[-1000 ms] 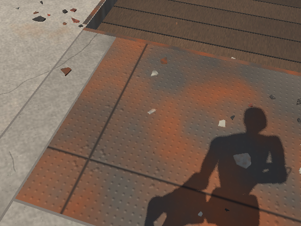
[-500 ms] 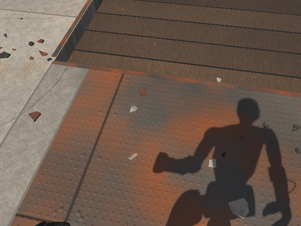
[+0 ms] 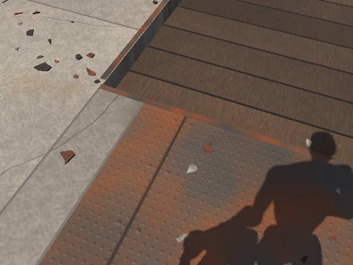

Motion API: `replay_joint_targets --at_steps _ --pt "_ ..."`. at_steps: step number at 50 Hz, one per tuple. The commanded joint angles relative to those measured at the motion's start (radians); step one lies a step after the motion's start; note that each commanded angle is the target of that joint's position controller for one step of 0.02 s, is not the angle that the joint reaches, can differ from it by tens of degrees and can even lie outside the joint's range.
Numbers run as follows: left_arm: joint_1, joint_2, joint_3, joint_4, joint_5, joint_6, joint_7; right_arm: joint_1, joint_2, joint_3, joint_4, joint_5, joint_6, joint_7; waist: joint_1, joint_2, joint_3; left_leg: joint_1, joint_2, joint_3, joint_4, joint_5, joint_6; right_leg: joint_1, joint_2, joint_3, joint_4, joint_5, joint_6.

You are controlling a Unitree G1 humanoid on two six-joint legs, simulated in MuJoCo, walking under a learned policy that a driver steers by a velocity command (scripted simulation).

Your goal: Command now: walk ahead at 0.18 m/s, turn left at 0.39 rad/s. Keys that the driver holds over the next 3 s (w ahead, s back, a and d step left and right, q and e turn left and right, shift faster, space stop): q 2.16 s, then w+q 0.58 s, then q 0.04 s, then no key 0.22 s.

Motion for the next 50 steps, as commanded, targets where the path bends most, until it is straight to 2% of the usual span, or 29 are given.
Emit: replay_joint_targets --at_steps 1,2,3,5,7,10,13,15,18,20,21,22,23,24,25,26,27,30,34,39,41,42,43,44,45,46,47,48,50 --pt "0.113 0.131 0.015 -0.067 -0.015 -0.027 -0.016 0.198 -0.205 -0.058 -0.052 0.005 0.018 -0.012 -0.089 0.116 -0.441 0.728 0.363 -0.568 -0.110 0.537 0.314 -0.483 0.024 0.181 0.642 -0.156 0.029" --pt "0.025 0.137 0.019 -0.091 -0.035 -0.021 -0.012 0.133 -0.174 -0.052 -0.067 0.011 0.025 -0.018 -0.083 0.057 -0.307 0.596 0.306 -0.464 -0.143 0.374 0.264 -0.528 -0.010 0.157 0.607 -0.081 0.021" --pt "-0.016 0.131 0.022 -0.094 -0.028 -0.009 0.001 0.092 -0.152 -0.045 -0.073 0.017 0.033 -0.024 -0.064 -0.011 -0.206 0.447 0.265 -0.397 -0.184 0.271 0.223 -0.528 -0.044 0.144 0.535 -0.022 0.026" --pt "-0.029 0.133 0.031 -0.111 -0.011 0.018 0.018 0.061 -0.150 -0.045 -0.086 0.001 0.046 -0.033 -0.024 0.040 -0.147 0.245 0.212 -0.362 -0.238 0.143 0.193 -0.419 -0.061 0.145 0.404 0.049 0.029" --pt "-0.009 0.102 0.027 -0.113 -0.005 0.025 0.026 0.058 -0.167 -0.054 -0.096 -0.008 0.050 -0.041 -0.011 0.086 -0.157 0.188 0.184 -0.335 -0.249 0.155 0.194 -0.371 -0.040 0.133 0.302 0.078 0.041" --pt "-0.041 0.096 0.026 -0.124 -0.003 0.030 0.032 0.070 -0.189 -0.066 -0.106 0.008 0.059 -0.061 -0.023 0.085 -0.197 0.199 0.174 -0.353 -0.240 0.074 0.182 -0.365 -0.027 0.149 0.187 0.150 0.061" --pt "-0.096 0.096 0.027 -0.144 -0.009 0.033 0.029 0.065 -0.189 -0.069 -0.116 0.015 0.077 -0.074 -0.041 0.103 -0.178 0.178 0.144 -0.390 -0.252 -0.151 0.149 -0.349 -0.012 0.163 0.088 0.210 0.069" --pt "-0.123 0.095 0.026 -0.156 -0.012 0.025 0.024 0.071 -0.187 -0.070 -0.119 0.014 0.087 -0.079 -0.052 0.123 -0.159 0.179 0.136 -0.422 -0.250 -0.200 0.140 -0.328 -0.001 0.168 0.020 0.208 0.070" --pt "-0.125 0.103 0.029 -0.163 -0.022 0.005 0.012 0.086 -0.182 -0.071 -0.123 0.016 0.100 -0.080 -0.056 0.142 -0.154 0.232 0.138 -0.483 -0.213 -0.137 0.131 -0.277 0.015 0.170 -0.109 0.187 0.055" --pt "-0.065 0.110 0.036 -0.146 -0.026 -0.007 0.002 0.069 -0.172 -0.067 -0.133 0.027 0.110 -0.083 -0.013 0.139 -0.152 0.225 0.106 -0.491 -0.158 -0.083 0.095 -0.155 0.012 0.151 -0.315 0.289 0.029" --pt "-0.038 0.151 0.048 -0.141 -0.018 -0.009 0.002 0.094 -0.145 -0.059 -0.134 0.030 0.113 -0.084 -0.012 0.095 -0.160 0.166 0.060 -0.453 -0.089 -0.149 0.050 -0.048 -0.075 0.196 -0.396 0.351 -0.003" --pt "-0.060 0.233 0.064 -0.155 0.005 0.000 0.010 0.138 -0.088 -0.046 -0.142 0.027 0.113 -0.081 -0.060 -0.137 -0.163 0.027 -0.056 -0.287 0.122 -0.379 -0.011 0.041 -0.299 0.404 -0.441 0.443 -0.103" --pt "-0.077 0.241 0.068 -0.159 0.040 0.009 0.006 0.120 -0.139 -0.063 -0.170 0.026 0.100 -0.077 -0.061 -0.327 -0.127 -0.102 -0.136 -0.155 0.333 -0.567 -0.059 -0.014 -0.416 0.585 -0.472 0.603 -0.250" --pt "-0.127 0.181 0.053 -0.189 0.033 0.008 0.008 0.154 -0.212 -0.085 -0.146 0.014 0.095 -0.073 -0.067 -0.228 -0.124 -0.104 -0.075 -0.174 0.499 -0.524 -0.090 -0.021 -0.415 0.526 -0.448 0.647 -0.268" --pt "-0.163 0.138 0.044 -0.201 0.017 0.009 0.012 0.175 -0.218 -0.094 -0.120 0.021 0.102 -0.073 -0.077 -0.166 -0.116 -0.104 -0.067 -0.161 0.564 -0.464 -0.108 -0.021 -0.349 0.417 -0.421 0.655 -0.224" --pt "-0.182 0.124 0.040 -0.207 0.002 0.012 0.014 0.192 -0.191 -0.092 -0.101 0.022 0.115 -0.080 -0.082 -0.141 -0.110 -0.117 -0.059 -0.145 0.615 -0.419 -0.128 -0.003 -0.297 0.341 -0.403 0.634 -0.186" --pt "-0.182 0.116 0.035 -0.207 -0.009 0.015 0.016 0.190 -0.169 -0.086 -0.101 0.021 0.126 -0.080 -0.069 -0.144 -0.093 -0.141 -0.052 -0.138 0.664 -0.387 -0.146 0.003 -0.288 0.302 -0.398 0.662 -0.185" --pt "-0.142 0.126 0.038 -0.197 -0.002 0.032 0.024 0.116 -0.119 -0.066 -0.146 0.036 0.132 -0.072 -0.031 -0.181 -0.075 -0.150 -0.020 -0.064 0.577 -0.326 -0.174 0.038 -0.256 0.203 -0.416 0.671 -0.202" --pt "-0.122 0.173 0.057 -0.196 -0.005 0.045 0.025 0.062 -0.097 -0.050 -0.194 0.031 0.129 -0.054 0.004 -0.208 -0.108 -0.044 0.036 -0.018 0.371 -0.332 -0.175 0.075 -0.297 0.158 -0.413 0.680 -0.223" --pt "-0.139 0.209 0.073 -0.192 -0.030 0.043 0.002 0.087 -0.123 -0.060 -0.208 0.030 0.141 -0.031 -0.011 -0.217 -0.106 0.126 0.031 0.051 0.129 -0.287 -0.115 0.035 -0.332 0.114 -0.374 0.665 -0.205" --pt "-0.147 0.194 0.071 -0.180 -0.048 0.041 -0.001 0.157 -0.125 -0.071 -0.183 0.028 0.142 -0.027 -0.056 -0.183 -0.112 0.272 0.002 0.073 -0.079 -0.126 -0.057 -0.023 -0.307 0.062 -0.279 0.592 -0.139" --pt "-0.084 0.155 0.063 -0.154 -0.038 0.037 -0.006 0.198 -0.165 -0.086 -0.172 0.027 0.141 -0.037 -0.060 -0.075 -0.133 0.423 0.029 -0.009 -0.159 0.034 -0.017 -0.131 -0.260 -0.009 -0.151 0.455 -0.062" --pt "-0.083 0.077 0.036 -0.189 0.020 0.035 -0.014 0.232 -0.296 -0.115 -0.190 0.023 0.137 -0.056 -0.038 0.258 -0.154 0.610 0.305 -0.378 -0.148 0.460 0.096 -0.427 -0.129 -0.102 0.176 -0.045 0.046" --pt "-0.185 0.101 0.042 -0.236 0.013 0.030 -0.004 0.226 -0.299 -0.106 -0.212 -0.012 0.112 -0.045 -0.098 0.260 -0.184 0.515 0.423 -0.533 -0.170 0.497 0.288 -0.541 -0.031 0.047 0.374 -0.215 0.071" --pt "-0.220 0.142 0.055 -0.239 -0.009 0.033 0.002 0.208 -0.258 -0.095 -0.206 -0.018 0.090 -0.039 -0.107 0.156 -0.166 0.486 0.369 -0.457 -0.192 0.388 0.277 -0.549 -0.055 0.108 0.453 -0.157 0.062" --pt "-0.213 0.147 0.060 -0.234 -0.019 0.036 0.007 0.157 -0.230 -0.087 -0.200 -0.005 0.078 -0.043 -0.075 0.131 -0.126 0.453 0.306 -0.380 -0.195 0.296 0.216 -0.555 -0.069 0.122 0.443 -0.064 0.048" --pt "-0.195 0.147 0.064 -0.214 -0.012 0.039 0.016 0.114 -0.204 -0.080 -0.204 0.010 0.077 -0.050 -0.057 0.092 -0.114 0.437 0.262 -0.344 -0.194 0.221 0.169 -0.553 -0.078 0.131 0.412 0.004 0.048" --pt "-0.181 0.154 0.068 -0.212 -0.006 0.041 0.021 0.087 -0.193 -0.072 -0.207 0.021 0.081 -0.056 -0.042 0.105 -0.106 0.407 0.241 -0.325 -0.197 0.230 0.156 -0.530 -0.072 0.132 0.398 0.055 0.054" --pt "-0.151 0.139 0.068 -0.210 -0.010 0.038 0.015 0.088 -0.183 -0.065 -0.212 0.014 0.085 -0.066 -0.029 0.118 -0.133 0.387 0.215 -0.311 -0.201 0.243 0.159 -0.478 -0.044 0.127 0.391 0.121 0.065"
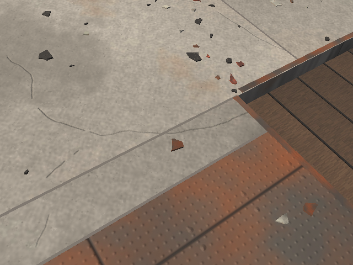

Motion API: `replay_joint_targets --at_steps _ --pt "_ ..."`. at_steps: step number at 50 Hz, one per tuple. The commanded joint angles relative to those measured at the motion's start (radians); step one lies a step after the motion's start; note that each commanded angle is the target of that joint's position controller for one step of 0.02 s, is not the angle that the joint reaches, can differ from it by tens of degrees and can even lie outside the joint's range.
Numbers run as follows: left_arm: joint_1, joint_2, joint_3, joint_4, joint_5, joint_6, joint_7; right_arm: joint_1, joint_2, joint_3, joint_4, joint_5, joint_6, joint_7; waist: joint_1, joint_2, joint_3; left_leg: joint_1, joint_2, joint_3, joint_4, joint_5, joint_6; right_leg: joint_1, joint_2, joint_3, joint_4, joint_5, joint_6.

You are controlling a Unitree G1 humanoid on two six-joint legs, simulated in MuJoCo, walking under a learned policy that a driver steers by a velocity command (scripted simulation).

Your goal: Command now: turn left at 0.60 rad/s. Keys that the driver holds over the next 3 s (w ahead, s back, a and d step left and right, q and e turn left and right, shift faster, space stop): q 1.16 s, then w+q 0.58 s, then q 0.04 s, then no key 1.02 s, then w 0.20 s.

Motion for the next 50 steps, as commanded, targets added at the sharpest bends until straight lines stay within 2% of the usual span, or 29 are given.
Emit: replay_joint_targets --at_steps 1,5,8,11,13,15,16,17,18,19,20,21,22,24,26,29,33,35,36,37,38,39,40,41,42,43,46,50 --pt "0.001 0.082 0.023 -0.071 -0.004 -0.017 0.002 -0.034 -0.158 -0.041 -0.074 0.000 -0.016 -0.019 0.011 0.174 -0.152 0.171 0.224 -0.253 -0.141 0.392 0.183 -0.076 0.008 0.047 -0.006 0.084 0.011" --pt "-0.038 0.057 0.011 -0.092 -0.004 -0.021 -0.003 -0.019 -0.181 -0.048 -0.071 0.004 -0.010 -0.028 -0.012 0.180 -0.137 0.168 0.210 -0.305 -0.134 0.267 0.183 -0.039 0.028 0.063 -0.217 0.106 0.024" --pt "-0.047 0.061 0.010 -0.102 -0.009 -0.028 -0.012 -0.025 -0.193 -0.053 -0.075 0.002 -0.004 -0.024 -0.021 0.193 -0.123 0.117 0.205 -0.364 -0.128 0.198 0.188 0.031 0.047 0.072 -0.320 0.087 0.019" --pt "-0.038 0.070 0.014 -0.110 -0.015 -0.040 -0.024 -0.041 -0.196 -0.054 -0.080 0.006 0.003 -0.016 -0.022 0.200 -0.127 0.107 0.197 -0.432 -0.104 0.231 0.183 0.095 0.066 0.077 -0.410 0.068 0.005" --pt "-0.016 0.071 0.016 -0.113 -0.018 -0.049 -0.032 -0.056 -0.193 -0.053 -0.085 0.014 0.008 -0.014 -0.011 0.203 -0.137 0.120 0.185 -0.473 -0.076 0.276 0.170 0.146 0.073 0.076 -0.506 0.086 -0.009" --pt "0.044 0.072 0.022 -0.097 -0.014 -0.057 -0.037 -0.087 -0.179 -0.048 -0.092 0.028 0.014 -0.019 0.033 0.188 -0.146 0.082 0.135 -0.463 -0.022 0.248 0.116 0.285 0.062 0.059 -0.726 0.264 -0.035" --pt "0.069 0.118 0.034 -0.097 -0.002 -0.056 -0.032 -0.056 -0.144 -0.039 -0.091 0.024 0.014 -0.022 0.023 0.115 -0.173 -0.002 0.085 -0.411 0.061 0.085 0.062 0.406 -0.058 0.141 -0.765 0.357 -0.078" --pt "0.029 0.201 0.047 -0.112 0.013 -0.045 -0.025 0.018 -0.099 -0.029 -0.094 0.015 0.009 -0.019 -0.050 -0.152 -0.160 -0.177 -0.074 -0.214 0.261 -0.270 -0.007 0.482 -0.261 0.358 -0.778 0.564 -0.198" --pt "0.040 0.174 0.042 -0.117 0.036 -0.044 -0.028 0.004 -0.176 -0.054 -0.094 0.012 0.001 -0.022 -0.013 -0.215 -0.134 -0.274 -0.093 -0.126 0.491 -0.447 -0.059 0.420 -0.380 0.494 -0.805 0.622 -0.340" --pt "0.003 0.125 0.025 -0.134 0.027 -0.047 -0.024 0.023 -0.229 -0.074 -0.077 0.010 0.001 -0.021 -0.027 -0.131 -0.117 -0.284 -0.037 -0.129 0.635 -0.387 -0.085 0.392 -0.366 0.428 -0.797 0.589 -0.348" --pt "-0.040 0.088 0.015 -0.142 0.016 -0.044 -0.019 0.031 -0.224 -0.080 -0.055 0.015 0.010 -0.021 -0.040 -0.094 -0.096 -0.286 -0.023 -0.114 0.688 -0.322 -0.102 0.372 -0.296 0.326 -0.787 0.533 -0.303" --pt "-0.059 0.073 0.010 -0.149 0.004 -0.041 -0.014 0.043 -0.198 -0.077 -0.040 0.014 0.021 -0.025 -0.039 -0.083 -0.082 -0.304 -0.018 -0.103 0.728 -0.267 -0.120 0.377 -0.248 0.255 -0.782 0.486 -0.271" --pt "-0.059 0.068 0.005 -0.149 -0.003 -0.038 -0.009 0.041 -0.173 -0.070 -0.040 0.017 0.029 -0.022 -0.030 -0.087 -0.069 -0.321 -0.013 -0.090 0.754 -0.229 -0.134 0.381 -0.231 0.212 -0.781 0.504 -0.268" --pt "-0.029 0.075 0.005 -0.144 0.004 -0.027 0.000 0.003 -0.134 -0.057 -0.061 0.026 0.030 -0.016 -0.004 -0.110 -0.064 -0.327 0.003 -0.031 0.692 -0.186 -0.151 0.403 -0.201 0.134 -0.792 0.519 -0.274" --pt "0.013 0.093 0.012 -0.137 0.009 -0.018 0.005 -0.047 -0.116 -0.047 -0.087 0.026 0.026 -0.012 0.032 -0.129 -0.083 -0.339 0.031 -0.007 0.592 -0.185 -0.163 0.477 -0.225 0.119 -0.789 0.550 -0.294" --pt "0.009 0.133 0.027 -0.137 0.003 -0.009 -0.002 -0.065 -0.094 -0.032 -0.107 0.015 0.024 0.002 0.044 -0.134 -0.115 -0.242 0.069 0.034 0.434 -0.198 -0.156 0.480 -0.254 0.075 -0.779 0.589 -0.299" --pt "0.000 0.160 0.038 -0.132 -0.018 -0.007 -0.020 -0.034 -0.113 -0.038 -0.110 0.019 0.031 0.017 0.031 -0.148 -0.123 -0.109 0.060 0.096 0.249 -0.158 -0.118 0.443 -0.279 0.031 -0.748 0.609 -0.282" --pt "-0.020 0.159 0.038 -0.127 -0.039 -0.010 -0.023 0.019 -0.111 -0.045 -0.096 0.019 0.036 0.024 -0.012 -0.131 -0.125 -0.002 0.041 0.125 0.064 -0.030 -0.071 0.409 -0.273 -0.006 -0.679 0.567 -0.235" --pt "0.008 0.131 0.031 -0.112 -0.044 -0.013 -0.024 0.062 -0.127 -0.055 -0.081 0.017 0.036 0.020 -0.028 -0.094 -0.133 0.106 0.021 0.115 -0.037 0.062 -0.037 0.349 -0.245 -0.048 -0.602 0.489 -0.182" --pt "0.060 0.082 0.018 -0.099 -0.022 -0.017 -0.030 0.105 -0.196 -0.078 -0.079 0.018 0.032 0.008 -0.027 0.084 -0.150 0.274 0.114 -0.050 -0.100 0.322 0.016 0.187 -0.171 -0.139 -0.405 0.283 -0.091" --pt "0.041 0.011 -0.012 -0.150 0.044 -0.017 -0.032 0.099 -0.304 -0.090 -0.115 0.010 0.022 -0.007 0.009 0.386 -0.149 0.379 0.380 -0.421 -0.066 0.716 0.178 -0.108 -0.028 -0.159 -0.098 -0.254 0.007" --pt "-0.056 0.069 0.005 -0.176 0.013 -0.019 -0.019 0.124 -0.273 -0.081 -0.119 -0.031 -0.006 0.009 -0.085 0.293 -0.222 0.284 0.440 -0.494 -0.115 0.608 0.326 -0.138 0.014 0.006 0.064 -0.279 0.007" --pt "-0.078 0.102 0.015 -0.176 -0.011 -0.015 -0.012 0.086 -0.242 -0.068 -0.106 -0.031 -0.025 0.014 -0.062 0.216 -0.160 0.247 0.377 -0.401 -0.134 0.484 0.286 -0.154 -0.008 0.035 0.110 -0.195 -0.007" --pt "-0.065 0.108 0.022 -0.164 -0.011 -0.012 -0.007 0.033 -0.212 -0.062 -0.097 -0.011 -0.032 0.008 -0.033 0.183 -0.122 0.220 0.315 -0.334 -0.137 0.380 0.224 -0.161 -0.024 0.045 0.085 -0.099 -0.017" --pt "-0.054 0.111 0.025 -0.148 -0.003 -0.009 0.000 -0.005 -0.183 -0.050 -0.102 0.005 -0.029 0.001 -0.020 0.162 -0.109 0.203 0.280 -0.302 -0.135 0.347 0.185 -0.152 -0.032 0.052 0.057 -0.036 -0.016" --pt "-0.038 0.111 0.027 -0.145 0.003 -0.008 0.000 -0.032 -0.177 -0.042 -0.105 0.010 -0.025 -0.007 -0.003 0.168 -0.108 0.169 0.256 -0.278 -0.135 0.382 0.176 -0.118 -0.019 0.048 0.057 0.019 -0.006" --pt "-0.007 0.082 0.020 -0.134 -0.004 -0.011 -0.008 -0.032 -0.169 -0.035 -0.105 -0.001 -0.020 -0.020 0.006 0.166 -0.145 0.171 0.226 -0.260 -0.136 0.396 0.181 -0.069 0.012 0.041 0.008 0.097 0.012" --pt "-0.047 0.061 0.009 -0.149 -0.004 -0.014 -0.009 -0.015 -0.188 -0.042 -0.094 0.003 -0.013 -0.026 -0.016 0.175 -0.130 0.183 0.211 -0.314 -0.125 0.287 0.181 -0.048 0.031 0.058 -0.192 0.106 0.025"
Over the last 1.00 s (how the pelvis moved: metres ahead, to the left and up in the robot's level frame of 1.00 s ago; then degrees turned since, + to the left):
0.08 0.00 0.02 35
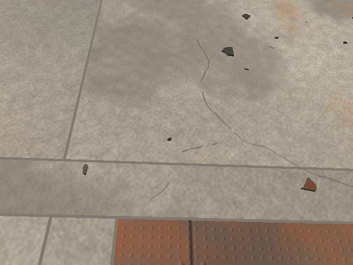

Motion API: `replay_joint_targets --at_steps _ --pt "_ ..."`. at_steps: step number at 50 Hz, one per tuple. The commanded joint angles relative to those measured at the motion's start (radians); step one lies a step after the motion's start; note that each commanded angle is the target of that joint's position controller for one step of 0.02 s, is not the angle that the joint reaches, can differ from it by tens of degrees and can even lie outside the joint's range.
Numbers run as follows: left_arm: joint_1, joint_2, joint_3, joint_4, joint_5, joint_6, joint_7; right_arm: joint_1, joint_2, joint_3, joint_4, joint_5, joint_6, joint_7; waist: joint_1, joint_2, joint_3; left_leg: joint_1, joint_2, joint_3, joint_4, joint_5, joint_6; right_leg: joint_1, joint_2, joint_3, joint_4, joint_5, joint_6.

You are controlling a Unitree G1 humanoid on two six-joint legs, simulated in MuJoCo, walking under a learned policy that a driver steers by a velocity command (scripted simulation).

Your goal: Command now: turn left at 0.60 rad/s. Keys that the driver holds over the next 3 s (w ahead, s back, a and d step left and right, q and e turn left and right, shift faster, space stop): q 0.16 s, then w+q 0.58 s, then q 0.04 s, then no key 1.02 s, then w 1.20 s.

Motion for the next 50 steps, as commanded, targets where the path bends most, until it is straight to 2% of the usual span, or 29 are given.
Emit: replay_joint_targets --at_steps 1,4,8,9,11,12,13,14,15,17,18,21,25,28,31,32,33,34,35,36,37,38,39,40,41,42,45,47,50 --pt "-0.039 0.062 0.011 -0.078 -0.001 -0.017 -0.001 -0.020 -0.186 -0.056 -0.064 0.001 -0.008 -0.009 -0.011 0.168 -0.131 0.155 0.227 -0.271 -0.091 0.232 0.174 -0.030 0.005 0.030 -0.123 0.010 0.008" --pt "-0.045 0.065 0.012 -0.085 -0.006 -0.026 -0.009 -0.029 -0.194 -0.059 -0.064 0.000 -0.001 -0.003 -0.018 0.178 -0.121 0.112 0.221 -0.332 -0.077 0.195 0.179 0.035 0.024 0.040 -0.216 -0.018 0.000" --pt "-0.025 0.071 0.015 -0.090 -0.013 -0.043 -0.023 -0.054 -0.193 -0.061 -0.066 0.009 0.008 0.007 -0.014 0.190 -0.139 0.120 0.207 -0.414 -0.034 0.283 0.168 0.119 0.045 0.043 -0.347 -0.031 -0.021" --pt "0.000 0.072 0.016 -0.086 -0.016 -0.048 -0.027 -0.059 -0.190 -0.060 -0.066 0.015 0.010 0.006 -0.003 0.186 -0.162 0.116 0.192 -0.427 -0.031 0.205 0.159 0.166 0.047 0.038 -0.411 -0.002 -0.032" --pt "0.065 0.069 0.023 -0.066 -0.015 -0.055 -0.029 -0.082 -0.161 -0.049 -0.069 0.027 0.014 0.000 0.046 0.155 -0.161 -0.009 0.119 -0.400 -0.001 -0.090 0.102 0.362 0.025 0.018 -0.617 0.151 -0.070" --pt "0.115 0.114 0.032 -0.065 -0.003 -0.054 -0.022 -0.040 -0.099 -0.030 -0.064 0.018 0.011 0.001 0.043 0.018 -0.195 -0.155 0.043 -0.305 0.162 -0.366 0.044 0.522 -0.149 0.178 -0.665 0.064 -0.137" --pt "0.168 0.195 0.046 -0.053 0.020 -0.052 -0.024 -0.030 -0.092 -0.029 -0.088 0.025 0.001 -0.001 0.035 -0.195 -0.134 -0.389 -0.104 -0.091 0.377 -0.451 -0.005 0.547 -0.326 0.473 -0.763 -0.151 -0.275" --pt "0.139 0.179 0.044 -0.061 0.027 -0.067 -0.027 -0.055 -0.158 -0.048 -0.097 0.012 -0.016 -0.002 0.034 -0.180 -0.056 -0.469 -0.007 -0.087 0.544 -0.375 -0.032 0.462 -0.399 0.579 -0.808 -0.290 -0.343" --pt "0.093 0.133 0.030 -0.073 0.015 -0.074 -0.019 -0.052 -0.194 -0.061 -0.082 0.010 -0.020 0.001 0.018 -0.145 -0.019 -0.483 0.029 -0.068 0.603 -0.293 -0.046 0.433 -0.359 0.497 -0.815 -0.318 -0.318" --pt "0.070 0.095 0.017 -0.080 -0.008 -0.075 0.000 -0.023 -0.174 -0.063 -0.053 0.004 -0.018 0.007 0.017 -0.125 -0.011 -0.515 0.052 -0.031 0.668 -0.184 -0.087 0.468 -0.280 0.349 -0.814 -0.246 -0.253" --pt "0.092 0.090 0.012 -0.077 -0.007 -0.077 0.007 -0.037 -0.147 -0.056 -0.055 0.008 -0.022 0.015 0.034 -0.113 -0.007 -0.523 0.065 -0.011 0.697 -0.135 -0.098 0.468 -0.265 0.287 -0.823 -0.183 -0.245" --pt "0.164 0.093 0.011 -0.062 0.004 -0.087 0.007 -0.084 -0.094 -0.038 -0.074 0.017 -0.037 0.028 0.073 -0.097 -0.002 -0.547 0.092 0.032 0.659 -0.042 -0.116 0.486 -0.251 0.166 -0.851 -0.072 -0.251" --pt "0.199 0.122 0.020 -0.042 0.002 -0.091 -0.004 -0.127 -0.066 -0.024 -0.093 0.016 -0.048 0.044 0.093 -0.091 0.008 -0.521 0.122 0.059 0.493 0.026 -0.126 0.508 -0.267 0.057 -0.866 0.061 -0.264" --pt "0.207 0.151 0.029 -0.024 -0.009 -0.090 -0.013 -0.163 -0.045 -0.011 -0.102 0.017 -0.054 0.061 0.100 -0.088 0.028 -0.433 0.133 0.100 0.350 0.046 -0.107 0.479 -0.273 -0.033 -0.862 0.136 -0.254" --pt "0.219 0.173 0.038 -0.005 -0.030 -0.086 -0.022 -0.178 -0.053 -0.009 -0.110 0.022 -0.054 0.075 0.094 -0.087 0.040 -0.346 0.126 0.144 0.257 0.005 -0.061 0.478 -0.295 -0.086 -0.840 0.177 -0.237" --pt "0.220 0.181 0.040 0.001 -0.036 -0.081 -0.025 -0.173 -0.061 -0.011 -0.113 0.022 -0.052 0.078 0.083 -0.087 0.037 -0.315 0.115 0.160 0.232 -0.023 -0.039 0.489 -0.306 -0.098 -0.817 0.233 -0.231" --pt "0.211 0.194 0.044 0.004 -0.040 -0.077 -0.025 -0.142 -0.077 -0.020 -0.110 0.019 -0.051 0.079 0.053 -0.092 0.014 -0.244 0.085 0.185 0.203 -0.052 -0.014 0.492 -0.309 -0.123 -0.755 0.393 -0.220" --pt "0.193 0.198 0.043 0.005 -0.045 -0.071 -0.024 -0.055 -0.102 -0.038 -0.088 0.017 -0.049 0.077 -0.010 -0.078 -0.044 -0.098 0.040 0.219 0.140 -0.026 0.015 0.475 -0.289 -0.180 -0.611 0.610 -0.195" --pt "0.217 0.165 0.030 0.007 -0.043 -0.070 -0.021 0.107 -0.162 -0.074 -0.035 0.020 -0.043 0.068 -0.084 -0.033 -0.150 0.155 -0.017 0.233 0.105 0.005 0.051 0.403 -0.238 -0.247 -0.377 0.749 -0.160" --pt "0.231 0.110 0.005 -0.020 -0.010 -0.076 -0.018 0.295 -0.239 -0.105 -0.001 0.033 -0.034 0.050 -0.162 0.087 -0.254 0.458 0.109 0.011 0.087 -0.044 0.112 0.150 -0.195 -0.257 -0.046 0.444 -0.105" --pt "0.263 -0.010 -0.035 -0.103 0.018 -0.102 -0.022 0.263 -0.357 -0.111 -0.023 0.033 -0.050 0.047 -0.054 0.368 -0.357 0.642 0.365 -0.635 -0.091 -0.344 0.302 -0.222 0.004 -0.123 0.277 -0.248 -0.049" --pt "0.143 0.108 -0.012 -0.104 -0.024 -0.127 -0.025 0.242 -0.252 -0.080 -0.049 0.022 -0.073 0.057 -0.125 0.200 -0.344 0.606 0.394 -0.691 -0.199 -0.297 0.288 -0.307 -0.016 0.038 0.360 -0.205 -0.061" --pt "0.094 0.142 -0.003 -0.123 -0.045 -0.140 -0.028 0.190 -0.204 -0.060 -0.038 0.007 -0.086 0.058 -0.098 0.177 -0.219 0.506 0.377 -0.533 -0.177 -0.083 0.260 -0.345 -0.052 0.025 0.339 -0.111 -0.083" --pt "0.110 0.132 -0.007 -0.102 -0.025 -0.143 -0.021 0.131 -0.172 -0.050 -0.040 0.007 -0.090 0.056 -0.055 0.096 -0.170 0.387 0.335 -0.390 -0.145 0.132 0.230 -0.284 -0.098 0.016 0.275 -0.040 -0.087" --pt "0.110 0.123 -0.006 -0.079 0.006 -0.135 -0.015 0.064 -0.129 -0.036 -0.044 0.007 -0.085 0.054 -0.022 0.051 -0.122 0.286 0.276 -0.255 -0.140 0.327 0.187 -0.217 -0.128 0.006 0.200 0.012 -0.083" --pt "0.147 0.122 -0.005 -0.073 0.005 -0.123 -0.019 0.032 -0.135 -0.033 -0.049 -0.009 -0.084 0.046 0.017 0.126 -0.131 0.198 0.277 -0.210 -0.141 0.482 0.199 -0.136 -0.139 0.012 0.187 0.036 -0.070" --pt "0.188 0.091 -0.012 -0.032 0.007 -0.091 -0.024 -0.001 -0.136 -0.031 -0.016 -0.012 -0.091 0.029 0.048 0.089 -0.128 0.090 0.226 -0.077 -0.162 0.697 0.196 -0.049 -0.107 -0.030 0.105 0.106 -0.028" --pt "0.134 0.059 -0.023 -0.047 0.014 -0.085 -0.022 0.014 -0.135 -0.027 0.015 -0.006 -0.088 0.018 0.033 0.088 -0.116 0.092 0.202 -0.029 -0.158 0.762 0.178 -0.067 -0.087 -0.042 -0.015 0.191 -0.017" --pt "0.036 0.023 -0.040 -0.066 0.007 -0.089 -0.034 0.030 -0.132 -0.023 0.051 -0.001 -0.072 0.003 -0.007 0.107 -0.118 0.109 0.164 0.019 -0.148 0.701 0.124 -0.012 -0.058 -0.052 -0.254 0.358 -0.027"
Over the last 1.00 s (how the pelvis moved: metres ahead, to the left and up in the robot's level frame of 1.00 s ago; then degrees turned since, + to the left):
-0.02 0.03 0.00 35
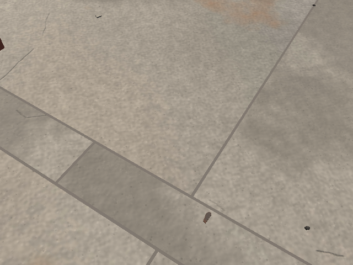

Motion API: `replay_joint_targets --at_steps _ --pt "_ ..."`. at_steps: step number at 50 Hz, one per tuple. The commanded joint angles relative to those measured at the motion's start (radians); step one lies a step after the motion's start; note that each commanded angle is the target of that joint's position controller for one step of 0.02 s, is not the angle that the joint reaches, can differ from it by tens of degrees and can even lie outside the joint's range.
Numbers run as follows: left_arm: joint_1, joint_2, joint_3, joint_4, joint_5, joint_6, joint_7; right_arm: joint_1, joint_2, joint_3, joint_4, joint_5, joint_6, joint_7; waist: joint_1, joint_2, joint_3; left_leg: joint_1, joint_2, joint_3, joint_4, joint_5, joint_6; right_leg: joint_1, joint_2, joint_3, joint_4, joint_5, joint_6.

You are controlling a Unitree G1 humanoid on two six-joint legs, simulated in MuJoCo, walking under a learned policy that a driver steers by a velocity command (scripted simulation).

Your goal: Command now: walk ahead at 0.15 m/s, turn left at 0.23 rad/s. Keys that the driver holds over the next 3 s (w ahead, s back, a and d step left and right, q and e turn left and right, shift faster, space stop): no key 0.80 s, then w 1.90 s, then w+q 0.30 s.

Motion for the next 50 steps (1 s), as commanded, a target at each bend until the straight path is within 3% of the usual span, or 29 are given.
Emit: replay_joint_targets --at_steps 1,5,7,8,9,10,11,12,13,14,16,18,20,21,22,23,24,25,29,37,40,41,43,45,47,49,50 --pt "-0.019 0.033 0.003 -0.050 -0.005 -0.010 -0.013 -0.015 -0.162 -0.042 -0.031 0.004 -0.004 -0.021 -0.002 0.123 -0.127 0.015 0.208 -0.057 -0.031 0.674 0.089 0.158 0.040 -0.025 -0.186 0.174 -0.004" --pt "-0.051 0.059 0.013 -0.058 -0.002 -0.020 -0.031 0.007 -0.154 -0.035 0.013 0.001 0.005 -0.018 -0.010 0.128 -0.111 0.090 0.261 -0.123 0.032 0.628 0.095 0.177 0.054 -0.002 -0.293 0.136 -0.050" --pt "-0.021 0.077 0.023 -0.052 0.008 -0.024 -0.033 -0.001 -0.146 -0.032 0.026 0.004 0.009 -0.015 0.014 0.129 -0.110 0.117 0.262 -0.155 0.110 0.633 0.086 0.222 0.070 -0.011 -0.355 0.090 -0.087" --pt "0.027 0.082 0.027 -0.038 0.015 -0.029 -0.031 -0.015 -0.140 -0.029 0.029 0.008 0.011 -0.015 0.049 0.115 -0.125 0.107 0.229 -0.144 0.178 0.648 0.062 0.314 0.079 -0.025 -0.442 0.199 -0.111" --pt "0.060 0.124 0.034 -0.037 0.024 -0.034 -0.021 0.010 -0.131 -0.025 0.025 -0.006 0.005 -0.014 0.049 0.062 -0.187 0.057 0.164 -0.120 0.267 0.569 0.018 0.475 0.010 0.041 -0.437 0.587 -0.148" --pt "0.079 0.161 0.037 -0.046 0.037 -0.029 -0.013 0.130 -0.100 -0.014 0.035 -0.024 -0.005 -0.011 -0.002 -0.073 -0.317 -0.109 0.096 -0.119 0.424 0.246 -0.045 0.750 -0.156 0.200 -0.350 0.893 -0.284" --pt "0.125 0.060 0.016 -0.033 0.030 -0.011 -0.011 0.142 -0.099 -0.009 0.062 -0.017 0.002 -0.011 0.051 -0.145 -0.408 -0.190 0.040 -0.100 0.598 -0.292 -0.106 0.829 -0.271 0.341 -0.381 0.915 -0.403" --pt "0.128 0.013 -0.003 -0.019 0.004 0.001 -0.014 0.082 -0.140 -0.019 0.047 -0.002 0.022 -0.008 0.060 -0.121 -0.368 -0.241 0.048 -0.110 0.673 -0.517 -0.129 0.777 -0.279 0.396 -0.441 0.710 -0.404" --pt "0.082 0.022 -0.003 -0.013 -0.010 0.010 -0.016 0.041 -0.143 -0.026 0.040 0.007 0.044 -0.012 0.048 -0.053 -0.285 -0.273 0.076 -0.109 0.707 -0.505 -0.144 0.692 -0.253 0.379 -0.485 0.463 -0.365" --pt "0.031 0.030 -0.003 -0.017 -0.012 0.018 -0.016 0.020 -0.127 -0.025 0.040 0.009 0.068 -0.018 0.033 -0.034 -0.208 -0.280 0.098 -0.088 0.680 -0.474 -0.156 0.597 -0.224 0.340 -0.527 0.268 -0.329" --pt "-0.063 0.058 0.006 -0.027 0.001 0.035 -0.013 0.037 -0.090 -0.021 0.056 0.006 0.095 -0.029 -0.003 -0.083 -0.122 -0.188 0.122 -0.050 0.477 -0.387 -0.165 0.423 -0.146 0.260 -0.599 -0.023 -0.261" --pt "-0.079 0.061 0.009 -0.024 0.007 0.049 -0.006 0.082 -0.066 -0.016 0.094 0.000 0.091 -0.029 -0.012 -0.107 -0.137 -0.057 0.106 -0.009 0.321 -0.207 -0.155 0.358 -0.096 0.184 -0.596 -0.085 -0.241" --pt "-0.066 0.048 0.005 -0.011 -0.006 0.052 0.001 0.108 -0.060 -0.019 0.123 -0.012 0.083 -0.021 -0.022 -0.085 -0.164 0.054 0.088 0.029 0.171 -0.008 -0.125 0.323 -0.065 0.130 -0.573 -0.204 -0.205" --pt "-0.038 0.025 -0.005 0.004 -0.005 0.048 0.000 0.079 -0.071 -0.018 0.113 -0.026 0.081 -0.020 -0.010 -0.056 -0.151 0.068 0.112 0.000 0.137 0.027 -0.103 0.297 -0.044 0.114 -0.568 -0.302 -0.159" --pt "-0.022 0.015 -0.010 0.013 0.005 0.045 -0.003 0.039 -0.103 -0.020 0.088 -0.032 0.079 -0.024 0.014 -0.006 -0.115 0.030 0.176 -0.074 0.090 -0.013 -0.072 0.282 -0.016 0.091 -0.537 -0.373 -0.114" --pt "-0.019 0.018 -0.006 0.005 0.008 0.044 -0.005 0.011 -0.134 -0.029 0.103 -0.022 0.075 -0.026 0.057 0.113 -0.066 -0.138 0.168 -0.086 0.079 -0.235 -0.035 0.367 0.041 0.021 -0.510 -0.322 -0.078" --pt "-0.045 0.020 -0.008 0.007 0.015 0.042 -0.004 -0.025 -0.093 -0.019 0.094 -0.020 0.064 -0.026 0.047 0.116 -0.046 -0.205 0.158 -0.082 0.048 -0.296 -0.035 0.438 0.046 0.017 -0.461 -0.239 -0.066" --pt "-0.042 0.018 -0.006 0.011 0.010 0.039 -0.001 -0.033 -0.077 -0.014 0.100 -0.024 0.052 -0.028 0.052 0.118 -0.047 -0.216 0.160 -0.084 0.036 -0.267 -0.048 0.466 0.047 0.013 -0.436 -0.179 -0.074" --pt "-0.004 0.015 -0.004 0.045 -0.003 0.035 0.008 0.012 -0.083 -0.015 0.132 -0.012 0.019 -0.028 0.040 0.087 -0.083 -0.126 0.148 -0.063 0.086 -0.015 -0.073 0.479 0.044 0.011 -0.391 0.049 -0.098" --pt "0.001 0.020 0.002 0.105 -0.010 0.052 0.014 0.038 -0.072 -0.012 0.185 -0.005 0.030 -0.031 0.029 0.055 -0.090 -0.065 0.134 -0.042 0.106 0.149 -0.068 0.505 0.045 0.005 -0.367 0.172 -0.090" --pt "0.000 0.024 0.004 0.131 -0.012 0.059 0.020 0.034 -0.067 -0.012 0.206 -0.004 0.030 -0.030 0.030 0.053 -0.090 -0.053 0.131 -0.036 0.103 0.180 -0.068 0.516 0.045 0.005 -0.367 0.186 -0.088" --pt "0.014 0.016 0.003 0.148 -0.012 0.062 0.021 0.055 -0.062 -0.012 0.223 -0.003 0.031 -0.030 0.026 0.059 -0.111 -0.040 0.125 -0.030 0.087 0.083 -0.062 0.524 0.060 -0.013 -0.360 0.096 -0.086" --pt "0.002 0.015 0.007 0.163 -0.019 0.066 0.023 0.057 -0.094 -0.023 0.232 0.008 0.034 -0.030 0.019 0.117 -0.049 -0.074 0.150 -0.087 0.031 -0.246 -0.004 0.445 0.120 -0.073 -0.291 -0.234 -0.082" --pt "-0.061 0.015 0.007 0.143 -0.029 0.047 0.019 0.077 -0.133 -0.035 0.227 0.017 0.020 -0.029 -0.010 0.190 0.067 -0.073 0.277 -0.263 -0.083 -0.499 0.089 0.265 0.136 -0.103 -0.185 -0.334 -0.082" --pt "-0.089 0.003 0.004 0.127 -0.044 0.008 0.008 0.075 -0.149 -0.042 0.231 0.024 -0.007 -0.029 -0.010 0.219 0.147 -0.048 0.375 -0.388 -0.120 -0.448 0.149 0.165 0.084 -0.055 -0.157 -0.315 -0.114" --pt "-0.014 0.010 0.010 0.157 -0.046 -0.024 -0.010 0.037 -0.131 -0.040 0.230 0.028 -0.020 -0.025 0.042 0.214 0.116 -0.020 0.359 -0.318 -0.057 -0.242 0.123 0.252 0.075 -0.056 -0.287 -0.281 -0.142" --pt "0.089 0.027 0.023 0.203 -0.047 -0.030 -0.014 -0.004 -0.121 -0.038 0.218 0.027 -0.019 -0.022 0.089 0.188 0.065 -0.087 0.305 -0.239 0.002 -0.155 0.085 0.435 0.094 -0.060 -0.360 -0.205 -0.151"
Over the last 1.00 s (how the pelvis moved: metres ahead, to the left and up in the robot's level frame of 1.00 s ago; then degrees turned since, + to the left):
0.23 0.15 0.00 33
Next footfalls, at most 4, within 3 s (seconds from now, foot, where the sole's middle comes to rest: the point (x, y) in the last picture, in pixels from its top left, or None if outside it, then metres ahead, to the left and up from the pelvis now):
0.16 right None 0.24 -0.12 -0.78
0.42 left None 0.15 0.13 -0.78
1.50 left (134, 222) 0.60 0.14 -0.78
2.04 right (191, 155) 0.90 -0.10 -0.78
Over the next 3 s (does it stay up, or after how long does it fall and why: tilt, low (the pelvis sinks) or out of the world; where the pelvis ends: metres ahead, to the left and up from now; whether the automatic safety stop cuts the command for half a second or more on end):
stays up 1.26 0.04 0.00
